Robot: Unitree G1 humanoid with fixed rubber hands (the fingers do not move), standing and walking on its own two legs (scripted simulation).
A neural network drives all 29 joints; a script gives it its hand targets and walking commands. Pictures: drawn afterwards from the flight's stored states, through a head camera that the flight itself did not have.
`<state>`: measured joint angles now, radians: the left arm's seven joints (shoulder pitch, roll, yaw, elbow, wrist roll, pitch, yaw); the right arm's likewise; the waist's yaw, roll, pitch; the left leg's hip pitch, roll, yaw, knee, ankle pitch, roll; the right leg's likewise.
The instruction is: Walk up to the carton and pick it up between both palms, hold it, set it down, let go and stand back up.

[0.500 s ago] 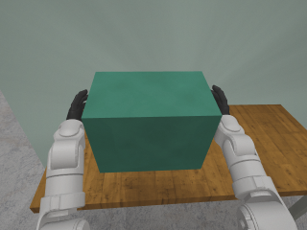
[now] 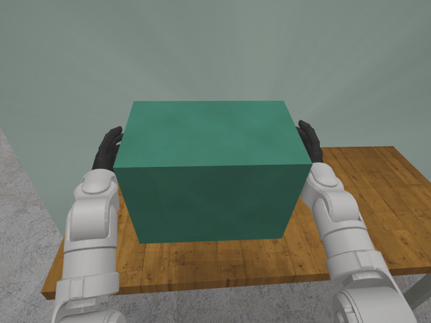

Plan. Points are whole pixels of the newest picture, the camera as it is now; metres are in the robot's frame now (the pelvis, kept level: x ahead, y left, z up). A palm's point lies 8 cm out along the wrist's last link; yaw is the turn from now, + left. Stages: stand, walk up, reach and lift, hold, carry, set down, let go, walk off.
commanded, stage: hold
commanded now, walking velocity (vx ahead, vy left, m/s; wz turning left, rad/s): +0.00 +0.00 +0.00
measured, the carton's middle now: (211, 172) +0.36 +0.01 +0.14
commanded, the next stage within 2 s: set down in 0.04 s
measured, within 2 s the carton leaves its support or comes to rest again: neither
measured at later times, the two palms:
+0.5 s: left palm (107, 179) +0.36 +0.21 +0.12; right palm (296, 181) +0.35 -0.16 +0.12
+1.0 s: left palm (109, 181) +0.38 +0.21 +0.10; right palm (292, 191) +0.35 -0.15 +0.10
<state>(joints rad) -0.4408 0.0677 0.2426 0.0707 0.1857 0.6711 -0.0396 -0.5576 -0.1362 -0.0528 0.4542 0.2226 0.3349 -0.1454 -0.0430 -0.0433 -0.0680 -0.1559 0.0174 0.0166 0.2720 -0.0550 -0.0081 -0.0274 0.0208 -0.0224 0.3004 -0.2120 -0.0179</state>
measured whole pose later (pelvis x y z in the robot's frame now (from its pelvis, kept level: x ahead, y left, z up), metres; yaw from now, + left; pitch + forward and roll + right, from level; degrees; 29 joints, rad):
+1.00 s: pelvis +0.01 +0.01 +0.00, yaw +0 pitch -5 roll +0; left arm -0.49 0.12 0.25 0.43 0.20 0.27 -0.12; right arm -0.40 0.02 -0.17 0.57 0.02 -0.03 -0.18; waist -0.02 -0.10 0.04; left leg -0.11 0.00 0.03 0.29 -0.09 0.01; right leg 0.05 0.00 -0.01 0.27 -0.22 0.00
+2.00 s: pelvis +0.01 +0.02 +0.00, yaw -1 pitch +7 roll -1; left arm -0.76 0.23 0.20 1.17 0.13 -0.18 -0.14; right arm -0.44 0.12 -0.37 0.87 -0.14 -0.32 -0.22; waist -0.05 -0.06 -0.05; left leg -0.37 0.01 0.04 0.33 -0.08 0.02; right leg -0.21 0.01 -0.01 0.27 -0.18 0.01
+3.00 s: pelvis -0.01 +0.04 -0.01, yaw -1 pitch +17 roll -3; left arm -0.88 0.30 0.17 1.45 0.08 -0.42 -0.11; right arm -0.62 0.09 -0.45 1.13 -0.16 -0.48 -0.20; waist -0.11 -0.04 -0.13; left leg -0.66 0.02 0.02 0.45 -0.08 0.03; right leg -0.48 0.02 -0.02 0.38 -0.18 0.02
